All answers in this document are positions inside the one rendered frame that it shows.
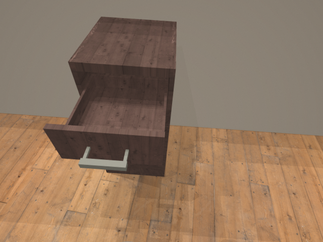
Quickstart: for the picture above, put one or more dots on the drawer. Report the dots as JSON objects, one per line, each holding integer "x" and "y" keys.
{"x": 115, "y": 113}

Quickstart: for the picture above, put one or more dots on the cabinet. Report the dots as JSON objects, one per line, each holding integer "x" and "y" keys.
{"x": 130, "y": 48}

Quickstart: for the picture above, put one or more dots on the handle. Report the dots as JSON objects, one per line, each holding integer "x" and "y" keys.
{"x": 86, "y": 162}

